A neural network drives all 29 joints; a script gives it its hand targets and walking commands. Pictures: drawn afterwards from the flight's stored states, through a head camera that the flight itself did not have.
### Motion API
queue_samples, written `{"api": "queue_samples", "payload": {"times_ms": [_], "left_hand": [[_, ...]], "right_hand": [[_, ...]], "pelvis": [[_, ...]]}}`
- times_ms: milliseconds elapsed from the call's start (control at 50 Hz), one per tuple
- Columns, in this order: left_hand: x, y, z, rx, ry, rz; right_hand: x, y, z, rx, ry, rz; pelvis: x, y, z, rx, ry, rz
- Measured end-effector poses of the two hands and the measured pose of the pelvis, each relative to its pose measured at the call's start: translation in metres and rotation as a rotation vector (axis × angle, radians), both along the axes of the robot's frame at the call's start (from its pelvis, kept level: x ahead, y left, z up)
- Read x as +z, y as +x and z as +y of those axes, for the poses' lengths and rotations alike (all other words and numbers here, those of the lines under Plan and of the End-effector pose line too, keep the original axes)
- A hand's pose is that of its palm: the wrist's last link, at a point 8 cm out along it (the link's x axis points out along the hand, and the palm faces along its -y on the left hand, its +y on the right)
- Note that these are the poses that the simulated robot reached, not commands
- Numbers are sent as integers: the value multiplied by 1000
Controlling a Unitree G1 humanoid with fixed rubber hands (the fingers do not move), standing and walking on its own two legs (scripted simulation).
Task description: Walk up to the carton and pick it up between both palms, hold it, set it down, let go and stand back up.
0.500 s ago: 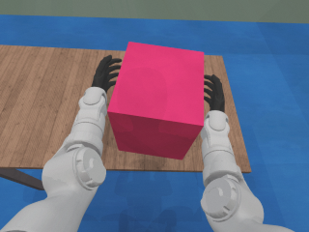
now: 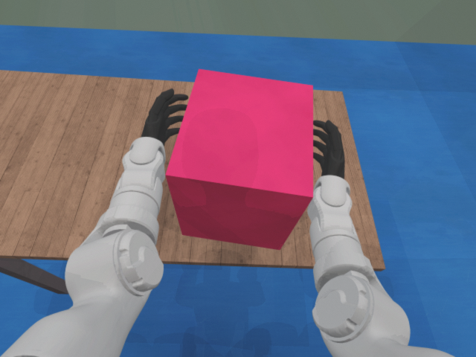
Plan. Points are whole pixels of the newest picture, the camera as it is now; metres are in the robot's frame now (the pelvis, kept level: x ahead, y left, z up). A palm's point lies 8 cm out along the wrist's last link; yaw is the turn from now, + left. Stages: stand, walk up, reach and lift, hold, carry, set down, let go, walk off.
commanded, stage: reach and lift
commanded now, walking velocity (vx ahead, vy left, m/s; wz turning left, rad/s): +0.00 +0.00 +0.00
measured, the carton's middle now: (242, 166) +0.46 +0.01 -0.01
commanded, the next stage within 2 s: none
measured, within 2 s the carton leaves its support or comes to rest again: leaves its support in 0.68 s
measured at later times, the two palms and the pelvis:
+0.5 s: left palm (161, 152) +0.43 +0.15 +0.06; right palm (341, 185) +0.39 -0.15 +0.05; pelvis -0.01 +0.00 +0.00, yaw +0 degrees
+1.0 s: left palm (152, 153) +0.40 +0.15 +0.11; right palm (360, 184) +0.36 -0.15 +0.11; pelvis -0.03 +0.00 +0.00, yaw -1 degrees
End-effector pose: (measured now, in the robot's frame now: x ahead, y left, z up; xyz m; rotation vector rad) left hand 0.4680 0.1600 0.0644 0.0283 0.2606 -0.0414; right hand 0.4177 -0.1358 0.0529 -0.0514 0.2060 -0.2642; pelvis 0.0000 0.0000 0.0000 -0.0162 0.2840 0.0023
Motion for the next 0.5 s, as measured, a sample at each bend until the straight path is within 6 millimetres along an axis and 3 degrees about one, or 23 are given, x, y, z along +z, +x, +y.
{"api": "queue_samples", "payload": {"times_ms": [500], "left_hand": [[0, -34, -14, 20, -3, 8]], "right_hand": [[1, -30, -13, 11, -7, -1]], "pelvis": [[2, -7, 2, -3, -6, -74]]}}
